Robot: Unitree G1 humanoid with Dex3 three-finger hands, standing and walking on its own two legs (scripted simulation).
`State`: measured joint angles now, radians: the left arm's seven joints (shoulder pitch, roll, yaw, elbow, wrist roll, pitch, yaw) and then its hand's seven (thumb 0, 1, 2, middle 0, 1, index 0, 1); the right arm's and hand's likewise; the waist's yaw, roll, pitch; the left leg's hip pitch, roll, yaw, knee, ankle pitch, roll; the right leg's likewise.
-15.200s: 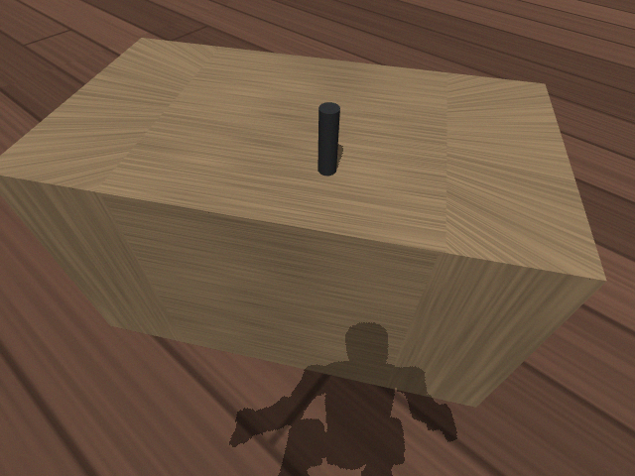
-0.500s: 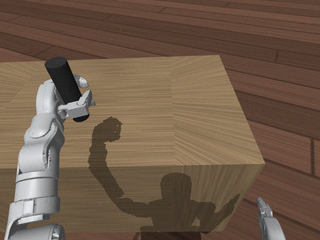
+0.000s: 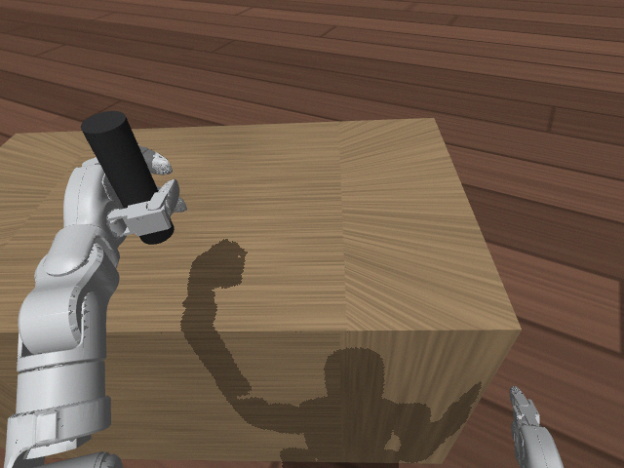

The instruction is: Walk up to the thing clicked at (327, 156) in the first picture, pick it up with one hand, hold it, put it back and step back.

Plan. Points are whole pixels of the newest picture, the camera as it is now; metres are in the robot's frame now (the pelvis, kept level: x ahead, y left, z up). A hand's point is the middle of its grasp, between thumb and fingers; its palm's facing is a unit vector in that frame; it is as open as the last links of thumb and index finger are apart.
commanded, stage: hold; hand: left
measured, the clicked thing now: (134, 184) +0.36 +0.19 +0.24
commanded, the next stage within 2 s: none
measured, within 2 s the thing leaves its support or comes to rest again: neither
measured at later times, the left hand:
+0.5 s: hand (144, 186) +0.35 +0.18 +0.24, palm faces +0.09 -1.00 +0.00, open 5.0 cm
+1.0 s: hand (135, 188) +0.34 +0.18 +0.25, palm faces +0.10 -1.00 +0.01, open 5.0 cm
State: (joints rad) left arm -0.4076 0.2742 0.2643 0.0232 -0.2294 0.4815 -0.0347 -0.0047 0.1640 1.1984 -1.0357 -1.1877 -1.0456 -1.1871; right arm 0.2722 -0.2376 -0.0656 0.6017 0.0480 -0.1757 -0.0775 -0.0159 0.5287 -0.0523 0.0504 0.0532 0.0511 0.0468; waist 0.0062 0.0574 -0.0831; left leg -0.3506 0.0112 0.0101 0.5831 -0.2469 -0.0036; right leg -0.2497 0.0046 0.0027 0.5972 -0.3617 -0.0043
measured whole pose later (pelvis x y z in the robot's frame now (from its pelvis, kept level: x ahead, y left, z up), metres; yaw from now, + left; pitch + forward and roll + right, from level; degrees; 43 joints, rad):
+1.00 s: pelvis +0.00 +0.01 +0.00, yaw +0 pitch -1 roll +0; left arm -0.42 0.28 0.28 -0.11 -0.25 0.63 -0.04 0.00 0.16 1.20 -1.04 -1.19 -1.05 -1.19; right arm 0.26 -0.24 -0.07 0.62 0.06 -0.21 -0.07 -0.02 0.53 -0.05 0.05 0.05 0.05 0.05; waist 0.02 0.06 -0.08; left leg -0.31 0.01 0.01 0.56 -0.23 0.00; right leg -0.20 0.00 0.00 0.56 -0.34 0.00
